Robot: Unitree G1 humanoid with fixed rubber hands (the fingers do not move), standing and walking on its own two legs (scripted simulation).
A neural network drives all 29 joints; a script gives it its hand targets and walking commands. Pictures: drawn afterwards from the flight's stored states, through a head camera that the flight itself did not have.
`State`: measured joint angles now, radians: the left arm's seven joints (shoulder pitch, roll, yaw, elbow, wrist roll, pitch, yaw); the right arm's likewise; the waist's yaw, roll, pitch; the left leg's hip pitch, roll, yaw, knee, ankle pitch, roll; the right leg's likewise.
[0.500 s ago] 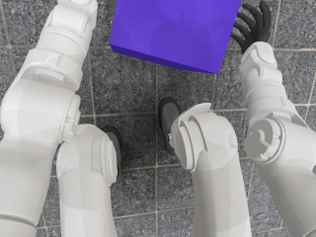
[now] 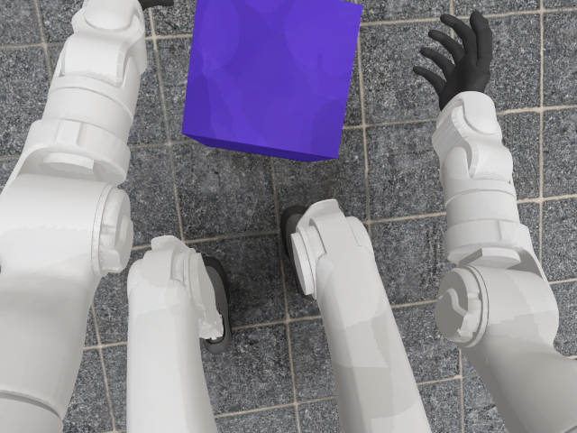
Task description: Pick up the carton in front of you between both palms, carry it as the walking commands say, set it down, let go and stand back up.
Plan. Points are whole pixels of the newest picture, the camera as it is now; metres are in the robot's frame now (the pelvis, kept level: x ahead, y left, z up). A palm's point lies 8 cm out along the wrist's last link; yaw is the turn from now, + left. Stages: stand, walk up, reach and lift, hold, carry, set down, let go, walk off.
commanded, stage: set down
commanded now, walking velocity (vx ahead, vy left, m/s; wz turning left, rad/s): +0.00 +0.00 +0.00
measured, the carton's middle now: (267, 90) +0.51 -0.08 -0.32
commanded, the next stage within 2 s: let go in 0.66 s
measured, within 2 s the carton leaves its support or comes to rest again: neither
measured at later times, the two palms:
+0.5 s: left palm out of the picture +0.58 +0.08 +0.02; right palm out of the picture +0.43 -0.29 +0.03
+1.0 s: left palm out of the picture +0.48 +0.12 +0.14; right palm out of the picture +0.38 -0.28 +0.16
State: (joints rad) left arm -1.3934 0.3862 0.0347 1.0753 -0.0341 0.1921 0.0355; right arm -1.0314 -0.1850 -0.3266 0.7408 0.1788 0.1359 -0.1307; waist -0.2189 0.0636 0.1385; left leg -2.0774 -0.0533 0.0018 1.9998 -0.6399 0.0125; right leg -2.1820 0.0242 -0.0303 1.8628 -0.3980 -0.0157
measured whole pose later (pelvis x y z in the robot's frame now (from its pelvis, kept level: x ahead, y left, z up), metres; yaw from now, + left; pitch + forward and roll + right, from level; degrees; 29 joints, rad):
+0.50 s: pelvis +0.03 +0.01 +0.12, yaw +0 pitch +46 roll -1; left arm -1.19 0.30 0.06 0.93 0.04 0.26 0.04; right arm -0.85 -0.15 -0.42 0.67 0.12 0.18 -0.04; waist -0.22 0.06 -0.09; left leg -1.81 -0.08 -0.03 1.56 -0.55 0.02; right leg -1.89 0.02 -0.01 1.45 -0.36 0.00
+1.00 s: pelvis +0.07 -0.01 +0.25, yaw +2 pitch +35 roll +2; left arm -0.60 0.10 0.18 0.67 0.14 0.14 0.13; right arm -0.40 -0.15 -0.26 0.57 -0.01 0.08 0.11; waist -0.16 0.01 -0.10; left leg -1.19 -0.08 -0.06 0.96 -0.38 -0.01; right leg -1.28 0.02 0.00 0.91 -0.24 -0.03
